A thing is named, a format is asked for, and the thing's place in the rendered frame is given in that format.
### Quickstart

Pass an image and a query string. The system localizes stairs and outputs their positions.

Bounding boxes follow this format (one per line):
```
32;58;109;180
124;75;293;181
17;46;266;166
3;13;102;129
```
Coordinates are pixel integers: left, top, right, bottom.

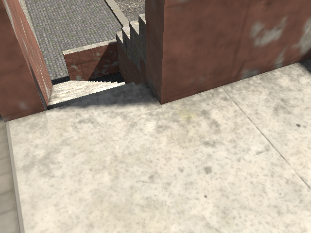
47;81;136;110

